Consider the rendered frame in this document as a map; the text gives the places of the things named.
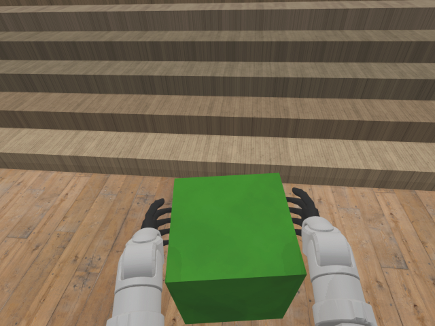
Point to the robot left hand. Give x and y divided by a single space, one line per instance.
151 216

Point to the robot left forearm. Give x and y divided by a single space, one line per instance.
138 290

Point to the robot right hand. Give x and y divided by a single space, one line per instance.
307 207

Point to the carton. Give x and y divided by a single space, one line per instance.
233 254

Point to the robot right forearm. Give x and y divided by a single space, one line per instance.
339 299

